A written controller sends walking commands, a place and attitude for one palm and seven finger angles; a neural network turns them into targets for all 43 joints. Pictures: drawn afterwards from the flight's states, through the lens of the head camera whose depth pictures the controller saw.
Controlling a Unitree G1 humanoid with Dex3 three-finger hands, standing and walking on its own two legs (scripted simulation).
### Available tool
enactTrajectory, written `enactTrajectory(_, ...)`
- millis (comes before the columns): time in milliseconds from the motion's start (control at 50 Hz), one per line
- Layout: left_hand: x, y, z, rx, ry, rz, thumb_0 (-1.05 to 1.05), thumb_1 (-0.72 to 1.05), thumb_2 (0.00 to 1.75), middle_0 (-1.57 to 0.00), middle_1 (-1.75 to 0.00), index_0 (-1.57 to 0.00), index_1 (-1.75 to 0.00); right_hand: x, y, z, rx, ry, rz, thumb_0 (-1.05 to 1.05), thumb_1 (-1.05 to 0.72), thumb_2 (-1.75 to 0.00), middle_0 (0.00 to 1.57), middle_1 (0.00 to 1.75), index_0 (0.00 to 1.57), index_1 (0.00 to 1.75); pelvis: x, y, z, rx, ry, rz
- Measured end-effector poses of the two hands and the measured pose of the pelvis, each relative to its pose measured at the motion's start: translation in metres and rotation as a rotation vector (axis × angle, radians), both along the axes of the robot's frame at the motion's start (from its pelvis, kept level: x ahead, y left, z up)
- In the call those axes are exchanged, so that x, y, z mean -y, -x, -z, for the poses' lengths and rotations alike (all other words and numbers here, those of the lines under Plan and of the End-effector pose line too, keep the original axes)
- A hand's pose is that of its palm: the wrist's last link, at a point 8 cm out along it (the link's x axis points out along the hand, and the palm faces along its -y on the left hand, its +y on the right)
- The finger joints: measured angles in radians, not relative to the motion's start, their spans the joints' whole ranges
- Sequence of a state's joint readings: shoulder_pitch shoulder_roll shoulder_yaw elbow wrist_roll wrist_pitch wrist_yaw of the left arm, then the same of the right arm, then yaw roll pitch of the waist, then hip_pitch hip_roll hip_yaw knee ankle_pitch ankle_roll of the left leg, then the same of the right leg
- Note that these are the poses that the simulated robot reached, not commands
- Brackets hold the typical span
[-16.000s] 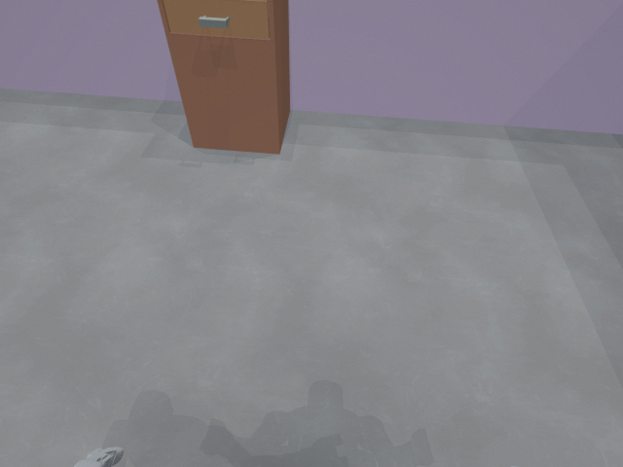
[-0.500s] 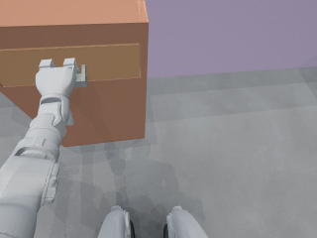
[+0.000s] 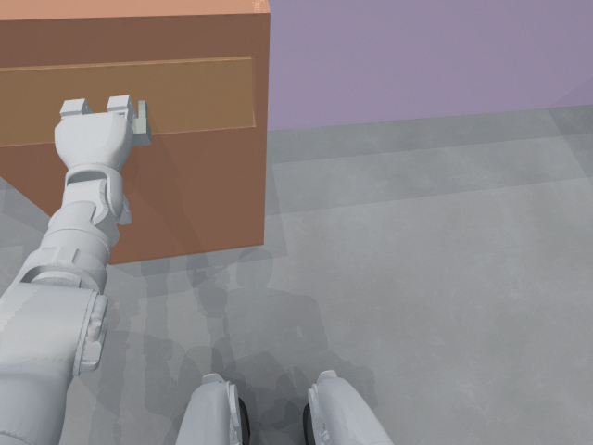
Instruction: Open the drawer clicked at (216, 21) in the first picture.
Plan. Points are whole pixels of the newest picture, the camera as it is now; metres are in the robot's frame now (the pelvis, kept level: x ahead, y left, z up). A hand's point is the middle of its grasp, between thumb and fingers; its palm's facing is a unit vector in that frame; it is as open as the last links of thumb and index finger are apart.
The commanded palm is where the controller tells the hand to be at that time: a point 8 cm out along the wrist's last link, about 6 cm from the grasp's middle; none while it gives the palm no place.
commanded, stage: close the thumb around the handle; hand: left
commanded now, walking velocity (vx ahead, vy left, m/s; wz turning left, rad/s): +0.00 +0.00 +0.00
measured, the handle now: (109, 121) +0.58 +0.22 +0.00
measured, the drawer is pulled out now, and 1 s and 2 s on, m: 0.00 0.00 0.11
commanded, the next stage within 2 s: pull the drawer open in 0.80 s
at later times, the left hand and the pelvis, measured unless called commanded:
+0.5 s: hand (112, 161) +0.52 +0.22 -0.02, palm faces -0.05 -0.02 -1.00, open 9.4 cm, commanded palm +0.51 +0.20 +0.03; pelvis +0.00 +0.00 +0.00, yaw +0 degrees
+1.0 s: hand (113, 161) +0.52 +0.22 -0.02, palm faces -0.05 -0.02 -1.00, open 6.1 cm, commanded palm +0.50 +0.20 +0.03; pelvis +0.01 +0.00 +0.00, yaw +0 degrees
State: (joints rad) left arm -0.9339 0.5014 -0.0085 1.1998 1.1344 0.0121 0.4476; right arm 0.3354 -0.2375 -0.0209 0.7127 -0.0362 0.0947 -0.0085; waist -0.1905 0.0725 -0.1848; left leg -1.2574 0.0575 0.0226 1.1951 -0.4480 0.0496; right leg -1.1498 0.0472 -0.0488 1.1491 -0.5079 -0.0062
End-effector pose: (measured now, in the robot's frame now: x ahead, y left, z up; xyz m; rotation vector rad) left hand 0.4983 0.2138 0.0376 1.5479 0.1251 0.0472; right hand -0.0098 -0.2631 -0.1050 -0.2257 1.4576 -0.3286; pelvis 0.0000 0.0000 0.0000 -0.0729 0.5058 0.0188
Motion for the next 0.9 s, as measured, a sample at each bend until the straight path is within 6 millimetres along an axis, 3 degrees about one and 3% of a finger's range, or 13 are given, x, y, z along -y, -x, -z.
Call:
enactTrajectory(160,-0.001,-0.001,0.000,-0.003,0.000,0.014,0.00,-0.48,0.30,-0.30,-1.21,-0.32,-1.20,0.002,0.003,-0.002,-0.004,0.012,0.002,0.00,-0.90,-0.90,0.20,0.30,0.20,0.30,0.000,-0.001,0.000,-0.004,0.001,0.001)
enactTrajectory(260,-0.001,-0.002,0.000,0.009,0.002,0.012,0.00,-0.38,0.34,-0.31,-1.22,-0.33,-1.21,0.004,0.002,-0.001,-0.009,0.014,-0.004,0.00,-0.90,-0.90,0.20,0.30,0.20,0.30,0.001,-0.001,0.002,-0.007,0.001,-0.002)
enactTrajectory(680,-0.001,-0.006,-0.001,-0.007,-0.003,0.003,0.00,0.62,0.78,-0.36,-1.31,-0.40,-1.32,0.006,-0.008,0.001,0.004,0.005,-0.008,0.00,-0.90,-0.90,0.20,0.30,0.20,0.30,0.005,-0.005,0.000,-0.010,-0.002,0.000)
enactTrajectory(900,-0.001,-0.005,0.001,-0.003,-0.003,0.003,0.00,0.64,0.77,-0.33,-1.34,-0.37,-1.35,0.007,-0.010,-0.001,-0.003,0.003,-0.005,0.00,-0.90,-0.90,0.20,0.30,0.20,0.30,0.005,-0.008,-0.002,-0.007,-0.003,0.001)
